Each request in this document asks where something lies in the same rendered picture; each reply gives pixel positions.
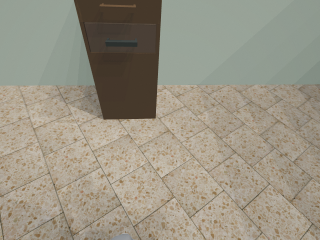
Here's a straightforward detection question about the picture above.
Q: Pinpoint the handle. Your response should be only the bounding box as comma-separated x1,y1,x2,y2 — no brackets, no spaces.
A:
99,4,136,13
105,38,138,47

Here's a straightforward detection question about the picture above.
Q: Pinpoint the drawer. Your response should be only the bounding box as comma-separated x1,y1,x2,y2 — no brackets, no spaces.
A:
84,22,156,53

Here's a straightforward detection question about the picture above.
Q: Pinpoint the cabinet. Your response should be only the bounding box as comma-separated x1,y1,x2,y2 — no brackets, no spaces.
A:
74,0,162,120

